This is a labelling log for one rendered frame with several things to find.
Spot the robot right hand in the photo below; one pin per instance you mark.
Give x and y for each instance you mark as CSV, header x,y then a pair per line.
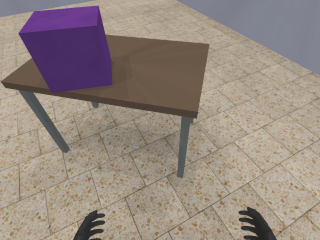
x,y
261,229

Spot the robot left hand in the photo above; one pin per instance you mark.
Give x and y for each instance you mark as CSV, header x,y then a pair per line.
x,y
84,232

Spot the table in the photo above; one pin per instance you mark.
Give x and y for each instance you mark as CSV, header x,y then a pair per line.
x,y
163,76

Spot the carton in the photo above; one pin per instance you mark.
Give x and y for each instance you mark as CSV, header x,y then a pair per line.
x,y
69,47

